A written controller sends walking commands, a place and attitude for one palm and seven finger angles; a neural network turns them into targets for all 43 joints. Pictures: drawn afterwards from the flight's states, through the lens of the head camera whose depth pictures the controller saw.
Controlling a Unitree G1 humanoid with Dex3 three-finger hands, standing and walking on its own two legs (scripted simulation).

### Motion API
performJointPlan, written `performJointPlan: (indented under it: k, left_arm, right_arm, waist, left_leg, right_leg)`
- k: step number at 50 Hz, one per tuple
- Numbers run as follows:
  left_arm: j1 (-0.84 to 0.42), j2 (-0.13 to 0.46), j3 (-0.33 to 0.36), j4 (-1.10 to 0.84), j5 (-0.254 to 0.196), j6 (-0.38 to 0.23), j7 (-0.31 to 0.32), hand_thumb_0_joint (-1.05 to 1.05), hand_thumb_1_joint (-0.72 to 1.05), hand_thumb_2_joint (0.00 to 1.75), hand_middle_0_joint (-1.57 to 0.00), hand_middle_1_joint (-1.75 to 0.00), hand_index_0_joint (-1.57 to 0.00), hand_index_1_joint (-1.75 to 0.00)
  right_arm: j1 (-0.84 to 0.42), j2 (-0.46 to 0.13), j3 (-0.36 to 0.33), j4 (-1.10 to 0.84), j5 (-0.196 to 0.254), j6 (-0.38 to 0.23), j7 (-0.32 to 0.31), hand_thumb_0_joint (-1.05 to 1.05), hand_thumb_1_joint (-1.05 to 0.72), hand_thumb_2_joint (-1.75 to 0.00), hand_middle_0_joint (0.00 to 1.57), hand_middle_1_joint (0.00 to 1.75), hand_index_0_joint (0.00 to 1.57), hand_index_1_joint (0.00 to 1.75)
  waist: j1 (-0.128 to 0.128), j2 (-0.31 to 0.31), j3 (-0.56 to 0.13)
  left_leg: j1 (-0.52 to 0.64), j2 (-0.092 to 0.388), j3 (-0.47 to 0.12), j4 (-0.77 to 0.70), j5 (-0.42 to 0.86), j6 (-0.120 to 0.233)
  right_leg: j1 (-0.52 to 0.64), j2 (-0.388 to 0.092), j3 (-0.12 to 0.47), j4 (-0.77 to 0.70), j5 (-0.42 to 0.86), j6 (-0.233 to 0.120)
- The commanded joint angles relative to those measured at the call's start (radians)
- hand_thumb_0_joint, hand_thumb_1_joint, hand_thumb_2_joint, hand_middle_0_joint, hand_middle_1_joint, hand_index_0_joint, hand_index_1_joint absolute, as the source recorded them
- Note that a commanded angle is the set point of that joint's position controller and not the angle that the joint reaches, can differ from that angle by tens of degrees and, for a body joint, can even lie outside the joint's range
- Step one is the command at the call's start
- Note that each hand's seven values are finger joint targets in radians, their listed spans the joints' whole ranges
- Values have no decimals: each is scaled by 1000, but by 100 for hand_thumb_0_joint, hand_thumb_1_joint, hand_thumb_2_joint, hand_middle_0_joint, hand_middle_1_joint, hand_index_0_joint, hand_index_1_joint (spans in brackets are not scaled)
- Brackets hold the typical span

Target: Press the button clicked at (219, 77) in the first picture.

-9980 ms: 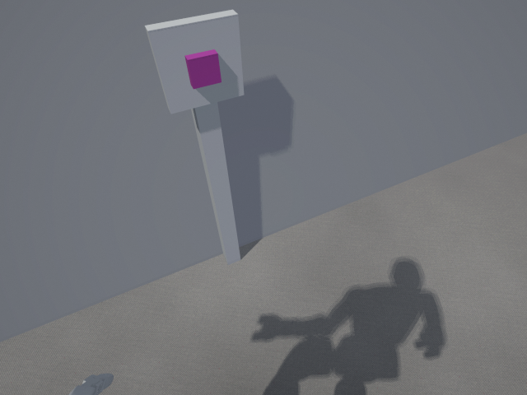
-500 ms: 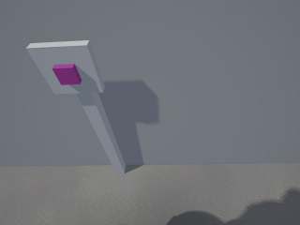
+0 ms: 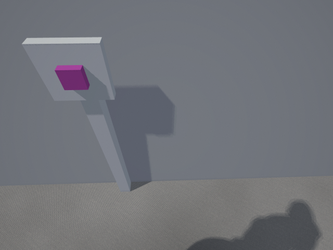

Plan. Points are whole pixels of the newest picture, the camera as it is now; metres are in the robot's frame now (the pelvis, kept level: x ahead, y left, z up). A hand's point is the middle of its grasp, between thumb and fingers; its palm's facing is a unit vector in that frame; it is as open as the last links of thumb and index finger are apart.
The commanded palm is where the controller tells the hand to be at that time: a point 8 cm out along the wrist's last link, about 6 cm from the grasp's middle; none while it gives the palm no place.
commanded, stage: come to a stop and stand still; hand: left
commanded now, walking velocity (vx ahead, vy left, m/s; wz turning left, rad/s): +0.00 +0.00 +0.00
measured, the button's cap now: (73, 77) +0.51 +0.28 +0.13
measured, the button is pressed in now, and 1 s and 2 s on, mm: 0 0 0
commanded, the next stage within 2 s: look again from close up in 0.36 s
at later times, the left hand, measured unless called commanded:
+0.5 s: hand out of the picture -0.01 +0.16 -0.17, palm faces +0.05 -0.98 -0.21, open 7.3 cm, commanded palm none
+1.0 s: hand out of the picture -0.03 +0.19 -0.17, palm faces +0.02 -0.98 -0.21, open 7.4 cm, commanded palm none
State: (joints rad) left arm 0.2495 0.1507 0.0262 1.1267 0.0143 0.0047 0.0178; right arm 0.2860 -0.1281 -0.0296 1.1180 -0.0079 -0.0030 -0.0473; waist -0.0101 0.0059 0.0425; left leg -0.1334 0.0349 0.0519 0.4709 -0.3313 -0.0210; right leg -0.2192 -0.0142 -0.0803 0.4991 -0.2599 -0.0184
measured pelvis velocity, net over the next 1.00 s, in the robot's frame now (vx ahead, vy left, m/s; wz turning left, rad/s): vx -0.02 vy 0.02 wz -0.01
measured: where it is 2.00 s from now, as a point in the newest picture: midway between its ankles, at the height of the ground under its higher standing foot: outside the picture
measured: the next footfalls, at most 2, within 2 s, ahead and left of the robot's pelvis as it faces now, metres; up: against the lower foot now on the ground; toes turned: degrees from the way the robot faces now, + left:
right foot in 1.86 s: +0.19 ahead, -0.09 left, +0.00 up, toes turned +1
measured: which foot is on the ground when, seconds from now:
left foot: down 0.00-1.00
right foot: down 0.00-1.00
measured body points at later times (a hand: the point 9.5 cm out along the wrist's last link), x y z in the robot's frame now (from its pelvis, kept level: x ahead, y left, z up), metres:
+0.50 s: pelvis -0.01 -0.01 +0.00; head +0.01 -0.02 +0.45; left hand -0.01 +0.21 -0.15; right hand -0.01 -0.23 -0.16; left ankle -0.05 +0.13 -0.73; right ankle -0.01 -0.10 -0.74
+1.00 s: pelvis -0.02 +0.02 +0.00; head -0.01 +0.01 +0.45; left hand -0.03 +0.25 -0.15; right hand -0.04 -0.18 -0.17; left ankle -0.04 +0.12 -0.74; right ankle -0.01 -0.10 -0.74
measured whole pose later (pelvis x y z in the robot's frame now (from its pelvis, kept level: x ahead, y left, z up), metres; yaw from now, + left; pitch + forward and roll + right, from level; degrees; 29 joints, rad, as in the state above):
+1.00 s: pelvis -0.02 +0.02 +0.00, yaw +0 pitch +0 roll +1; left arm 0.30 0.14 -0.01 1.11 0.01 -0.01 0.03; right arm 0.34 -0.13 0.02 1.09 -0.01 -0.02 -0.02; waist 0.00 0.02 0.02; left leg -0.17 -0.02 0.08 0.46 -0.28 0.03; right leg -0.25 -0.05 -0.06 0.50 -0.24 0.01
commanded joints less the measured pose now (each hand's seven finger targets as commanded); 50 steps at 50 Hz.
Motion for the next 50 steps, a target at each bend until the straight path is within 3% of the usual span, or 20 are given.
performJointPlan:
  k: [1, 4, 6, 11, 22, 23, 24, 25, 26, 27, 28, 29, 31, 32, 33, 35, 40, 50]
  left_arm:
    - [94, 106, 18, -6, -6, -21, 13, 0, 90, 90, -20, -30, -20, -30]
    - [53, 89, 7, -12, -11, -21, 16, 0, 90, 90, -20, -30, -20, -30]
    - [55, 79, 3, -13, -11, -20, 18, 0, 90, 90, -20, -30, -20, -30]
    - [54, 87, 0, -10, -12, -22, 21, 0, 90, 90, -20, -30, -20, -30]
    - [70, 86, -5, -5, -10, -26, 22, 0, 90, 90, -20, -30, -20, -30]
    - [178, 130, 4, 28, 5, -50, 65, 0, 90, 90, -20, -30, -20, -30]
    - [178, 171, 13, -19, 8, -63, 58, 0, 90, 90, -20, -30, -20, -30]
    - [136, 139, 0, -33, 9, -65, 48, 0, 90, 90, -20, -30, -20, -30]
    - [84, 144, 1, -43, 10, -63, 41, 0, 90, 90, -20, -30, -20, -30]
    - [60, 140, 3, -63, 10, -58, 37, 0, 90, 90, -20, -30, -20, -30]
    - [43, 128, 1, -71, 4, -52, 34, 0, 90, 90, -20, -30, -20, -30]
    - [41, 102, -4, -75, -1, -46, 31, 0, 90, 90, -20, -30, -20, -30]
    - [42, 80, -7, -84, 0, -31, 27, 0, 90, 90, -20, -30, -20, -30]
    - [51, 75, -12, -80, 1, -24, 24, 0, 90, 90, -20, -30, -20, -30]
    - [71, 69, -15, -72, 2, -22, 20, 0, 90, 90, -20, -30, -20, -30]
    - [94, 66, -19, -63, 2, -21, 16, 0, 90, 90, -20, -30, -20, -30]
    - [110, 68, -21, -57, 1, -22, 13, 0, 90, 90, -20, -30, -20, -30]
    - [111, 70, -21, -45, -2, -29, 15, 0, 90, 90, -20, -30, -20, -30]
  right_arm:
    - [73, -69, -10, -18, 1, -4, -6, 0, -90, -90, 20, 30, 20, 30]
    - [73, -59, 1, 8, -4, -6, -3, 0, -90, -90, 20, 30, 20, 30]
    - [72, -64, 3, 20, -4, -9, -3, 0, -90, -90, 20, 30, 20, 30]
    - [77, -68, 6, 29, -3, -9, -3, 0, -90, -90, 20, 30, 20, 30]
    - [78, -72, 8, 27, -3, -8, -2, 0, -90, -90, 20, 30, 20, 30]
    - [-44, -122, 2, -49, 4, -23, 11, 0, -90, -90, 20, 30, 20, 30]
    - [15, -55, 8, -92, 6, -9, 14, 0, -90, -90, 20, 30, 20, 30]
    - [21, -58, 5, -92, 5, -7, 14, 0, -90, -90, 20, 30, 20, 30]
    - [48, -38, 7, -84, 5, -6, 21, 0, -90, -90, 20, 30, 20, 30]
    - [97, -42, 10, -80, 0, -8, 24, 0, -90, -90, 20, 30, 20, 30]
    - [115, -53, 11, -71, -4, -11, 26, 0, -90, -90, 20, 30, 20, 30]
    - [128, -74, 11, -72, -8, -18, 26, 0, -90, -90, 20, 30, 20, 30]
    - [103, -102, 11, -91, -13, -23, 24, 0, -90, -90, 20, 30, 20, 30]
    - [73, -106, 14, -96, -13, -24, 24, 0, -90, -90, 20, 30, 20, 30]
    - [54, -111, 17, -104, -12, -25, 21, 0, -90, -90, 20, 30, 20, 30]
    - [56, -116, 19, -113, -10, -27, 20, 0, -90, -90, 20, 30, 20, 30]
    - [81, -120, 23, -97, -10, -29, 20, 0, -90, -90, 20, 30, 20, 30]
    - [108, -100, 31, -50, -7, -37, 17, 0, -90, -90, 20, 30, 20, 30]
  waist:
    - [5, -170, -76]
    - [4, -59, -20]
    - [10, -17, -14]
    - [11, 11, -16]
    - [10, -18, 19]
    - [64, -56, 78]
    - [17, -95, -33]
    - [2, -19, -27]
    - [-18, -12, -49]
    - [-34, -24, -93]
    - [-40, -37, -72]
    - [-38, -1, -52]
    - [-11, 62, 7]
    - [2, 111, 56]
    - [15, 123, 83]
    - [22, 53, 102]
    - [22, -1, 93]
    - [16, -8, 40]
  left_leg:
    - [-88, 68, -20, -26, 178, -2]
    - [-43, 84, -38, -81, 252, 3]
    - [-30, 94, -48, -88, 301, 10]
    - [-19, 94, -44, -98, 297, 9]
    - [-6, 88, -39, -120, 236, 11]
    - [-164, 55, 30, 140, 136, -8]
    - [-182, 40, -39, 191, -98, 20]
    - [-158, 40, -39, 194, -107, 22]
    - [-116, 40, -18, 158, -86, 17]
    - [-52, 22, -14, 84, -20, 16]
    - [-18, 24, -26, 33, 44, 19]
    - [-17, 50, -56, -12, 82, 31]
    - [-132, 107, -120, -80, 70, 59]
    - [-186, 108, -145, -133, 21, 65]
    - [-215, 108, -151, -165, -16, 70]
    - [-243, 97, -151, -187, -71, 72]
    - [-224, 79, -147, -203, -95, 74]
    - [-141, 67, -107, -153, 93, 72]
  right_leg:
    - [170, -172, 129, -86, 534, -42]
    - [100, -132, 99, -102, 420, -22]
    - [101, -112, 90, -109, 380, -11]
    - [120, -110, 93, -127, 380, -12]
    - [91, -108, 107, -170, 310, -12]
    - [87, -177, 187, -117, 860, 57]
    - [158, -251, 237, -118, 842, 6]
    - [109, -242, 211, -142, 704, -61]
    - [57, -225, 175, -159, 485, -94]
    - [22, -196, 160, -146, 272, -97]
    - [-36, -162, 142, -134, 106, -80]
    - [-69, -121, 128, -109, 2, -59]
    - [-47, -69, 92, -85, -71, -31]
    - [-38, -57, 81, -63, -71, -23]
    - [-23, -52, 75, -54, -48, -19]
    - [-4, -55, 76, -59, -33, -19]
    - [-5, -66, 87, -71, -32, -17]
    - [12, -86, 100, -73, 62, -18]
